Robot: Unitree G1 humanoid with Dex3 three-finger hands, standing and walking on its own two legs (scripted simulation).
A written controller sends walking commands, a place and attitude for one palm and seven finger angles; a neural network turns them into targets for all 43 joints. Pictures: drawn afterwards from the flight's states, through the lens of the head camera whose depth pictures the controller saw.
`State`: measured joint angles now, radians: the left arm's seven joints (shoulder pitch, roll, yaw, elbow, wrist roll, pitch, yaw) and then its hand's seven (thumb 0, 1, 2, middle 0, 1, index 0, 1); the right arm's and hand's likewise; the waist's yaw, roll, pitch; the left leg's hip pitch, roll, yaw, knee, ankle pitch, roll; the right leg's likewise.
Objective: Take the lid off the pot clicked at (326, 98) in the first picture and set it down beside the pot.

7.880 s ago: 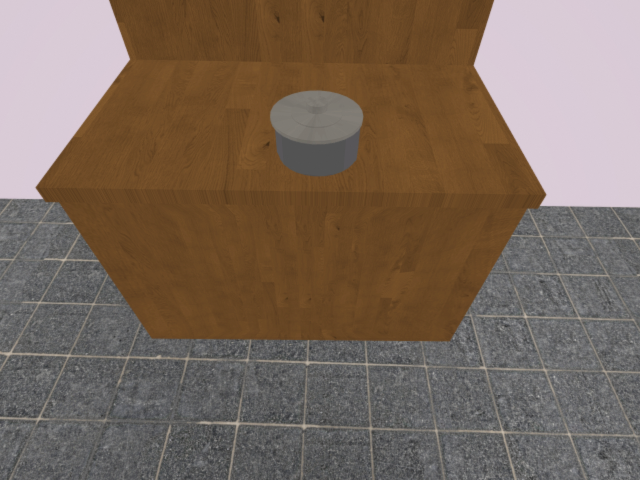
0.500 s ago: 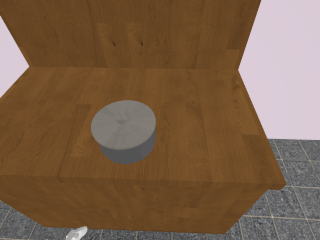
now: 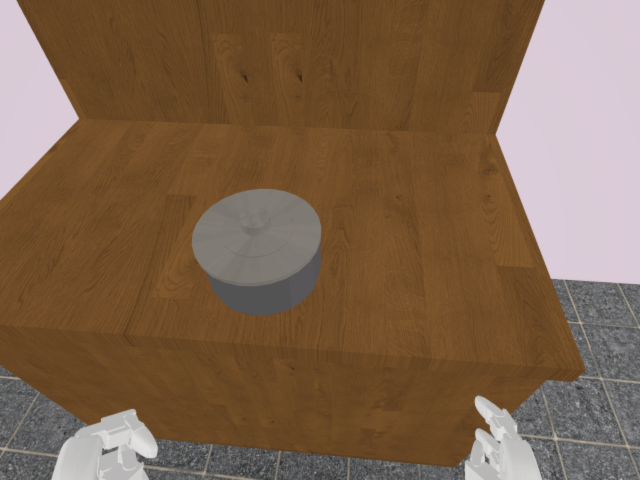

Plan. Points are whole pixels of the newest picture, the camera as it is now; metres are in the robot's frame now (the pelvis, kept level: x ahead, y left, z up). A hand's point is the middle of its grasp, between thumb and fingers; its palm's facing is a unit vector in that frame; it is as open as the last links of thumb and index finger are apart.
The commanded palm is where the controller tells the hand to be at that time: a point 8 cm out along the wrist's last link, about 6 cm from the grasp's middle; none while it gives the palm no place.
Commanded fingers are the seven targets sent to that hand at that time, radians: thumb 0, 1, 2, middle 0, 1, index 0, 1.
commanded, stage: raise the hand higher, near the body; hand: left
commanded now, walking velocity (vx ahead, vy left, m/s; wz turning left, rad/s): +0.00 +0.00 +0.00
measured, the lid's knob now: (255, 221) +0.44 +0.14 +0.07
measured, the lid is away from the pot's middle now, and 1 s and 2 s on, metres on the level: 0.00 0.00 0.00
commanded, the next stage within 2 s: reach forward and open the fingers in 0.86 s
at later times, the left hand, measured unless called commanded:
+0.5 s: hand (114, 417) +0.17 +0.24 +0.05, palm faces +0.29 -0.87 -0.41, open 3.1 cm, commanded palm +0.12 +0.27 +0.09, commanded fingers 0.00 0.90 0.90 -1.30 -1.50 -1.30 -1.50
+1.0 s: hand (102, 359) +0.20 +0.24 +0.12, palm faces +0.33 -0.78 -0.53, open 3.1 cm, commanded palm +0.16 +0.27 +0.14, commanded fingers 0.00 0.81 0.93 -1.26 -1.39 -1.26 -1.39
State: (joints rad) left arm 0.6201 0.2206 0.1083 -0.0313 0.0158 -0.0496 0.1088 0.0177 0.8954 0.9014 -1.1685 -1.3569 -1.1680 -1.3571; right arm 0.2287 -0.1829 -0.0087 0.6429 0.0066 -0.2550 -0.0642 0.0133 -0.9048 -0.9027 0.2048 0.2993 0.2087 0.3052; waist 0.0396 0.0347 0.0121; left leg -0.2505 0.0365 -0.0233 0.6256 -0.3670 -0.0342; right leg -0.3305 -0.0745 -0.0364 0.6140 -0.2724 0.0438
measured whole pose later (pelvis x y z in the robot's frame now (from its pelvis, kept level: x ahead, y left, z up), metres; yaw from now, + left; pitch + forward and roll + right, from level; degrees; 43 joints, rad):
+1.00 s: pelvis +0.03 +0.00 +0.01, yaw -1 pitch -1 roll +0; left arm 0.59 0.30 0.22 -0.42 0.11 -0.09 0.12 0.02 0.89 0.90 -1.30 -1.49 -1.30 -1.49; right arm 0.20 -0.19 0.02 0.63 -0.01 -0.23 -0.06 0.01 -0.90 -0.90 0.21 0.30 0.21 0.30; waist 0.08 0.06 0.00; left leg -0.14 0.04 -0.01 0.53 -0.36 -0.03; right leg -0.24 -0.07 -0.03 0.54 -0.28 0.05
